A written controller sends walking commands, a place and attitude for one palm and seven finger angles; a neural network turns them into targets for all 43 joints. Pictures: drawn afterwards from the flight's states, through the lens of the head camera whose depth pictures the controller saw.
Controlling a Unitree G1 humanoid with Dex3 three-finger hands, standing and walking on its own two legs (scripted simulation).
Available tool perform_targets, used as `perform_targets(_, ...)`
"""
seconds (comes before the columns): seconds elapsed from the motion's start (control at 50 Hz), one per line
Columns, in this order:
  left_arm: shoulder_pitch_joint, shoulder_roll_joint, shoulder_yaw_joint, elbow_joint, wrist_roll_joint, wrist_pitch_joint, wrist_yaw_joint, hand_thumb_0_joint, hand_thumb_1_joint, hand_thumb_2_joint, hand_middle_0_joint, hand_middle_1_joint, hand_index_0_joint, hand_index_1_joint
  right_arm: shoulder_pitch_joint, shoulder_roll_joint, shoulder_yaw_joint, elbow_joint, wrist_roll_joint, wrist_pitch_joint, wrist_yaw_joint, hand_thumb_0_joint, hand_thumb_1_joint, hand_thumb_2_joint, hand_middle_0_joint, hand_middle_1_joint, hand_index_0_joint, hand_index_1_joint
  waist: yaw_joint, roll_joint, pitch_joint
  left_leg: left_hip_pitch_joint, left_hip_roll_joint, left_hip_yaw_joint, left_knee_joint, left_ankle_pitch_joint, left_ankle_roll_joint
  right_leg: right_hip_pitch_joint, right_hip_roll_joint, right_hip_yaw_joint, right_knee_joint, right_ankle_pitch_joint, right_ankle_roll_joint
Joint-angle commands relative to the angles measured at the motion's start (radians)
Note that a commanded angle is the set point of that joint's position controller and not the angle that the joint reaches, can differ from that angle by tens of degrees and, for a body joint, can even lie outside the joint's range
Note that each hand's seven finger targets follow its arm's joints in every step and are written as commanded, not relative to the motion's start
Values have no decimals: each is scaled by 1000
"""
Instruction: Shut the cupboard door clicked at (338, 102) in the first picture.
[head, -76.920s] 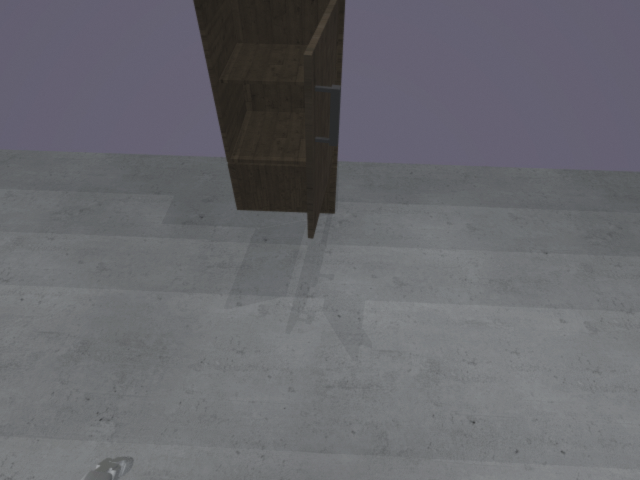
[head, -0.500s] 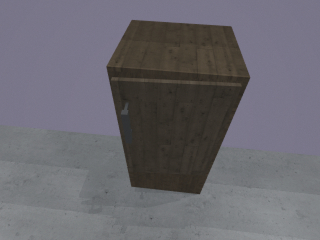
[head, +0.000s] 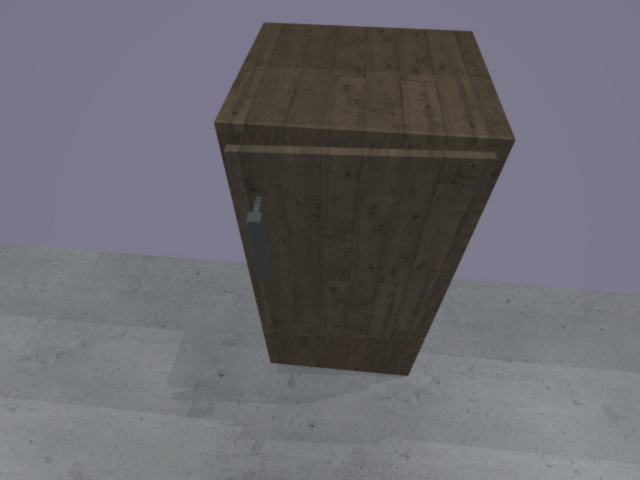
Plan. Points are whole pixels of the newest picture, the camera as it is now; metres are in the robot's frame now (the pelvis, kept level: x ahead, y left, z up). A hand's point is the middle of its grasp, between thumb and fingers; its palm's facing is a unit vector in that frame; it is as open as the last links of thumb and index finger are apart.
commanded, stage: look again from close up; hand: left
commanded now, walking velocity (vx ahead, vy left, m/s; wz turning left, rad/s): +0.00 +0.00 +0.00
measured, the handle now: (261, 239) +0.51 +0.13 -0.05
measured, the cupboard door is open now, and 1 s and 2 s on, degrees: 3 3 3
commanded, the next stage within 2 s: shuffle to correct the standing spot in 0.42 s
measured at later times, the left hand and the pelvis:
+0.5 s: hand out of the picture +0.05 +0.18 -0.17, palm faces -0.01 -0.98 -0.22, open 7.4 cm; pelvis +0.03 +0.01 +0.00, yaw -1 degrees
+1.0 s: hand out of the picture +0.04 +0.11 -0.17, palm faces +0.02 -0.98 -0.21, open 7.4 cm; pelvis +0.06 -0.06 +0.00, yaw -1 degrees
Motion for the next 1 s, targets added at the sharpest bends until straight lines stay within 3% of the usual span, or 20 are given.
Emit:
perform_targets(0.0, 47, 118, 19, -55, -2, -22, 1, 0, 900, 900, -200, -300, -200, -300, 58, -82, -14, -75, 4, -24, 0, 0, -900, -900, 200, 300, 200, 300, -4, 6, -6, -18, 77, -117, -84, -2, 21, -60, -103, 99, -47, -61, -41)
perform_targets(0.04, 48, 100, 14, -54, -3, -22, 0, 0, 900, 900, -200, -300, -200, -300, 53, -96, -16, -82, 7, -29, -2, 0, -900, -900, 200, 300, 200, 300, -1, -72, 20, -18, 81, -123, -93, 35, 28, -64, -99, 99, -40, -19, -35)
perform_targets(0.1, 46, 105, 16, -57, -3, -19, 1, 0, 900, 900, -200, -300, -200, -300, 50, -112, -13, -73, 7, -35, -5, 0, -900, -900, 200, 300, 200, 300, 5, -78, 47, -7, 86, -121, -106, 112, 32, -57, -99, 90, -19, 50, -27)
perform_targets(0.16, 47, 119, 19, -58, -2, -15, 1, 0, 900, 900, -200, -300, -200, -300, 36, -119, -11, -69, 6, -37, -6, 0, -900, -900, 200, 300, 200, 300, 11, -37, 65, 3, 84, -114, -119, 144, 33, -56, -101, 90, -13, 72, -25)
perform_targets(0.24, 44, 136, 22, -60, -6, -12, 1, 0, 900, 900, -200, -300, -200, -300, 20, -136, -10, -62, 7, -37, -10, 0, -900, -900, 200, 300, 200, 300, 13, -57, 34, 43, 84, -103, -113, 194, 33, -30, -108, 90, -14, 129, -19)
perform_targets(0.38, 26, 158, 26, -66, -5, -10, 0, 0, 900, 900, -200, -300, -200, -300, -6, -146, -14, -50, 7, -37, -14, 0, -900, -900, 200, 300, 200, 300, 15, -34, -11, 91, 86, -87, -100, 264, 29, 6, -117, 91, -12, 220, -18)
perform_targets(0.5, 13, 162, 28, -64, -4, -4, -2, 0, 900, 900, -200, -300, -200, -300, -22, -141, -13, -38, 8, -33, -16, 0, -900, -900, 200, 300, 200, 300, 18, -6, 9, 84, 87, -82, -111, 239, 25, 11, -118, 92, -26, 212, -20)
perform_targets(0.54, 26, 146, 26, -53, -4, 4, -5, 0, 900, 900, -200, -300, -200, -300, -19, -131, -12, -31, 5, -28, -16, 0, -900, -900, 200, 300, 200, 300, 16, -20, 10, 88, 95, -85, -115, 167, 29, -1, -105, 77, -20, 131, -17)
perform_targets(0.58, 30, 140, 31, -57, 2, 12, -10, 0, 900, 900, -200, -300, -200, -300, -17, -145, -21, -35, 2, -23, -19, 0, -900, -900, 200, 300, 200, 300, 12, -26, 19, 90, 114, -98, -113, 127, 40, -31, -90, 60, 2, 73, -17)
perform_targets(0.64, 23, 135, 41, -81, 10, 27, -23, 0, 900, 900, -200, -300, -200, -300, -7, -181, -39, -42, -4, -14, -25, 0, -900, -900, 200, 300, 200, 300, 5, 25, 45, 83, 179, -163, -152, 57, 75, -106, -56, 14, 77, -34, -15)
perform_targets(0.7, 21, 126, 51, -106, 16, 35, -32, 0, 900, 900, -200, -300, -200, -300, 8, -206, -58, -57, -9, -7, -35, 0, -900, -900, 200, 300, 200, 300, -1, 90, 54, 113, 259, -241, -157, 111, 131, -194, -33, -23, 166, -125, -11)
perform_targets(0.74, 27, 119, 58, -116, 16, 37, -39, 0, 900, 900, -200, -300, -200, -300, 6, -212, -65, -67, -11, -5, -37, 0, -900, -900, 200, 300, 200, 300, 4, 110, 44, 91, 287, -247, -136, 152, 151, -185, -37, -32, 177, -168, -14)
perform_targets(0.78, 70, 120, 64, -114, 17, 33, -44, 0, 900, 900, -200, -300, -200, -300, -12, -203, -66, -77, -11, -5, -38, 0, -900, -900, 200, 300, 200, 300, 25, 64, 15, 26, 240, -178, -53, 166, 119, -82, -49, -8, 67, -70, -26)
perform_targets(0.8, 109, 140, 72, -108, 18, 30, -44, 0, 900, 900, -200, -300, -200, -300, -29, -185, -64, -88, -8, -7, -37, 0, -900, -900, 200, 300, 200, 300, 44, -27, -3, -70, 176, -93, 42, 96, 78, 23, -90, 58, 4, 12, -44)
perform_targets(0.82, 157, 182, 80, -94, 22, 26, -38, 0, 900, 900, -200, -300, -200, -300, -49, -137, -54, -103, -2, -10, -35, 0, -900, -900, 200, 300, 200, 300, 61, -218, -13, -197, 62, 43, 210, -63, 28, 128, -202, 212, -77, 161, -81)
perform_targets(0.84, 214, 205, 85, -78, 18, 19, -29, 0, 900, 900, -200, -300, -200, -300, -112, -99, -42, -131, 1, -9, -32, 0, -900, -900, 200, 300, 200, 300, 99, -327, 11, -323, -17, 63, 403, -357, 1, 173, -306, 351, -133, 453, -146)
perform_targets(0.86, 242, 185, 75, -67, 13, 7, -19, 0, 900, 900, -200, -300, -200, -300, -121, -95, -39, -138, 1, -4, -34, 0, -900, -900, 200, 300, 200, 300, 95, -283, -2, -321, 11, -21, 487, -387, 1, 172, -340, 341, -108, 694, -173)
perform_targets(0.9, 170, 141, 58, -71, 9, -9, -8, 0, 900, 900, -200, -300, -200, -300, -102, -73, -33, -106, 7, -7, -25, 0, -900, -900, 200, 300, 200, 300, 52, -113, -8, -293, 27, -37, 525, -299, -12, 179, -299, 241, -46, 951, -198)
perform_targets(0.94, 153, 150, 49, -77, 5, -25, -3, 0, 900, 900, -200, -300, -200, -300, -104, -58, -27, -93, 14, -5, -15, 0, -900, -900, 200, 300, 200, 300, 40, -45, -47, -251, 19, -29, 464, -233, -24, 196, -267, 189, -39, 990, -170)
perform_targets(0.98, 135, 177, 52, -85, 7, -31, 3, 0, 900, 900, -200, -300, -200, -300, -117, -75, -31, -91, 21, -1, -11, 0, -900, -900, 200, 300, 200, 300, 42, -58, -47, -219, 6, -21, 383, -184, -27, 199, -250, 173, -38, 1022, -138)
